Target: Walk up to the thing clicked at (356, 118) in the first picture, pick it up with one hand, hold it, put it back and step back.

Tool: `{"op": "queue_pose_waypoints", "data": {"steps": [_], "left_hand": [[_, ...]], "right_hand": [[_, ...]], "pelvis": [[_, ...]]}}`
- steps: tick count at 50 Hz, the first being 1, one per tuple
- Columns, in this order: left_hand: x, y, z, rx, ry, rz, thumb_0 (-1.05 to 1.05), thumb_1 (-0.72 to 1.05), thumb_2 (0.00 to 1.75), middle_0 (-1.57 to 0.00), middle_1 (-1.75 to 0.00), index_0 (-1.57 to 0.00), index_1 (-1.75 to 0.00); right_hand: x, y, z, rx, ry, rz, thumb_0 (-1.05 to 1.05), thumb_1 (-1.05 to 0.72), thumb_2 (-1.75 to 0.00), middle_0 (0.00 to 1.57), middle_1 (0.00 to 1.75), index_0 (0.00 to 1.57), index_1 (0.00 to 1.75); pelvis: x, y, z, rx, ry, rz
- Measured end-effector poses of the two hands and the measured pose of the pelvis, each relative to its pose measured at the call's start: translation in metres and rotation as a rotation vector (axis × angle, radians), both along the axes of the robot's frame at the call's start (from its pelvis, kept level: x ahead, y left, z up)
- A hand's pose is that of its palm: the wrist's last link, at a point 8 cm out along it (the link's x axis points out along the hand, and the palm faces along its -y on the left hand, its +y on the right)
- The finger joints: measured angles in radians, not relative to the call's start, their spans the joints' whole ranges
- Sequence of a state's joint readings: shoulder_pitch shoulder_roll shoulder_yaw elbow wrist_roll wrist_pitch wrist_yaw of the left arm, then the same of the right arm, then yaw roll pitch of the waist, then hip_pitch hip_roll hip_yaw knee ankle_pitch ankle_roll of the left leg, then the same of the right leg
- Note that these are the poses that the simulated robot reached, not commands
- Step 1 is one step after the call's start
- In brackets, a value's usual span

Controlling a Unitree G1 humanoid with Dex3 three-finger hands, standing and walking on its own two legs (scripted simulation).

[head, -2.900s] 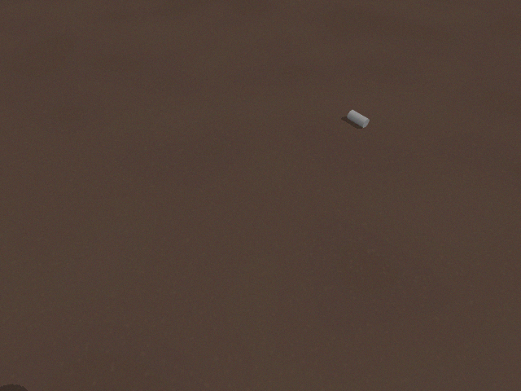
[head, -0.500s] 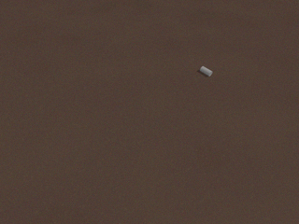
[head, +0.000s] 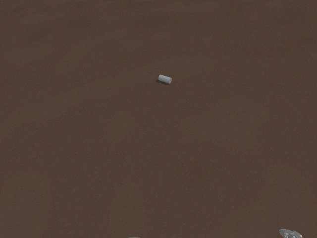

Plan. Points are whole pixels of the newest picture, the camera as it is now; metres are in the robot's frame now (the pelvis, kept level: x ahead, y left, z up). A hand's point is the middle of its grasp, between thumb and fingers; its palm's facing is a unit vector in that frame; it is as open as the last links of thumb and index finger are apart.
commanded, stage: walk up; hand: left
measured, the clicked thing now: (165, 79) +1.72 +0.07 -0.73
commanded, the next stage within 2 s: none
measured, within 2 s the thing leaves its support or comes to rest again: neither
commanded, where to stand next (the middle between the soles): +1.26 +0.02 m, yaw -29 degrees
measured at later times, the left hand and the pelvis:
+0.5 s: hand (88, 151) +0.43 +0.30 -0.12, palm faces -0.32 -0.87 -0.37, open 7.4 cm; pelvis +0.26 +0.06 +0.01, yaw -14 degrees
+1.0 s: hand (111, 108) +0.66 +0.27 -0.12, palm faces -0.34 -0.84 -0.42, open 7.4 cm; pelvis +0.50 +0.03 +0.00, yaw -21 degrees
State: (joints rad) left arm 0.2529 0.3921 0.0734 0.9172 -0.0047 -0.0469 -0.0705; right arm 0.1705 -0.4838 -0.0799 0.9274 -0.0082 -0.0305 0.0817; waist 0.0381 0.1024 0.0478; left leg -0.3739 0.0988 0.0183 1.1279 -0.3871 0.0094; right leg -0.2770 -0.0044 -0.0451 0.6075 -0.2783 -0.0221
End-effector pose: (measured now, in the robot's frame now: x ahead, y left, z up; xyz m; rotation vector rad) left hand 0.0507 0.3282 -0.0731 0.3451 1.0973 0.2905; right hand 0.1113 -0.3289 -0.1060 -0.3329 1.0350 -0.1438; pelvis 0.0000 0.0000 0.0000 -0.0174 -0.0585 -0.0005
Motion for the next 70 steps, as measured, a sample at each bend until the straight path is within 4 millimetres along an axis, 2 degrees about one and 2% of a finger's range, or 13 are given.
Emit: {"op": "queue_pose_waypoints", "data": {"steps": [5,9,15,18,27,32,36,39,44,50,55,60,70], "left_hand": [[0.039,-0.010,-0.004,-0.045,0.066,-0.062,0.00,0.90,0.90,-0.21,-0.30,-0.20,-0.30],[0.088,0.000,-0.014,-0.064,0.084,-0.118,0.00,0.90,0.90,-0.21,-0.30,-0.20,-0.30],[0.196,0.035,-0.044,-0.045,0.091,-0.219,0.00,0.90,0.90,-0.21,-0.30,-0.20,-0.30],[0.257,0.036,-0.042,-0.032,0.074,-0.287,0.01,0.90,0.90,-0.21,-0.30,-0.20,-0.30],[0.421,0.013,-0.003,-0.038,-0.011,-0.440,0.00,0.90,0.90,-0.21,-0.30,-0.20,-0.30],[0.502,-0.016,0.006,-0.020,-0.046,-0.498,0.00,0.90,0.90,-0.21,-0.30,-0.20,-0.30],[0.562,-0.044,0.000,-0.001,-0.095,-0.520,0.00,0.90,0.90,-0.21,-0.30,-0.20,-0.30],[0.588,-0.058,-0.001,-0.009,-0.140,-0.511,0.00,0.90,0.90,-0.21,-0.30,-0.20,-0.30],[0.602,-0.054,0.002,-0.013,-0.103,-0.475,0.00,0.90,0.90,-0.21,-0.30,-0.20,-0.30],[0.620,-0.019,-0.009,0.010,0.000,-0.450,0.00,0.90,0.89,-0.21,-0.30,-0.20,-0.30],[0.658,0.023,-0.032,0.033,0.083,-0.431,0.00,0.90,0.90,-0.21,-0.30,-0.21,-0.30],[0.718,0.030,-0.038,0.048,0.136,-0.450,0.01,0.90,0.90,-0.21,-0.30,-0.20,-0.30],[0.850,-0.019,-0.011,0.019,0.053,-0.574,0.00,0.90,0.90,-0.21,-0.30,-0.20,-0.30]], "right_hand": [[0.036,0.016,0.018,0.032,-0.029,-0.008,0.00,-0.91,-0.90,0.20,0.30,0.20,0.30],[0.058,0.023,0.022,0.008,0.003,-0.043,0.00,-0.91,-0.90,0.20,0.30,0.20,0.30],[0.097,0.037,0.020,-0.070,-0.015,-0.138,0.00,-0.91,-0.90,0.20,0.30,0.20,0.30],[0.100,0.049,0.026,-0.066,-0.015,-0.221,0.00,-0.91,-0.90,0.20,0.30,0.20,0.30],[0.105,0.072,0.030,-0.021,0.104,-0.361,0.00,-0.91,-0.90,0.20,0.30,0.20,0.30],[0.123,0.069,0.011,0.019,0.171,-0.419,0.00,-0.91,-0.90,0.20,0.30,0.20,0.30],[0.155,0.056,-0.016,0.042,0.197,-0.445,0.00,-0.91,-0.90,0.20,0.30,0.20,0.30],[0.196,0.051,-0.025,0.059,0.199,-0.431,0.01,-0.91,-0.90,0.20,0.30,0.20,0.30],[0.284,0.039,-0.012,0.055,0.097,-0.380,0.01,-0.91,-0.90,0.20,0.30,0.20,0.30],[0.373,0.027,0.009,0.013,0.011,-0.339,0.00,-0.91,-0.90,0.20,0.30,0.20,0.30],[0.430,0.028,0.018,-0.057,-0.020,-0.349,0.00,-0.91,-0.90,0.20,0.30,0.20,0.30],[0.448,0.047,0.026,-0.075,-0.014,-0.434,0.00,-0.91,-0.90,0.20,0.30,0.20,0.30],[0.455,0.081,0.012,0.018,0.152,-0.538,0.00,-0.91,-0.90,0.20,0.30,0.20,0.30]], "pelvis": [[0.046,0.005,0.012,-0.006,0.012,-0.061],[0.090,0.018,0.010,-0.021,0.025,-0.100],[0.165,0.048,-0.012,-0.003,0.030,-0.160],[0.193,0.056,-0.007,0.011,0.026,-0.191],[0.282,0.059,0.016,0.031,0.037,-0.264],[0.336,0.048,0.010,0.038,0.032,-0.300],[0.381,0.029,-0.008,0.025,0.027,-0.319],[0.406,0.021,-0.010,0.010,0.024,-0.328],[0.448,0.019,0.000,-0.002,0.022,-0.349],[0.503,0.029,0.001,-0.012,0.031,-0.365],[0.564,0.048,-0.012,-0.001,0.037,-0.378],[0.609,0.057,-0.008,0.015,0.029,-0.412],[0.691,0.051,0.007,0.029,0.019,-0.451]]}}
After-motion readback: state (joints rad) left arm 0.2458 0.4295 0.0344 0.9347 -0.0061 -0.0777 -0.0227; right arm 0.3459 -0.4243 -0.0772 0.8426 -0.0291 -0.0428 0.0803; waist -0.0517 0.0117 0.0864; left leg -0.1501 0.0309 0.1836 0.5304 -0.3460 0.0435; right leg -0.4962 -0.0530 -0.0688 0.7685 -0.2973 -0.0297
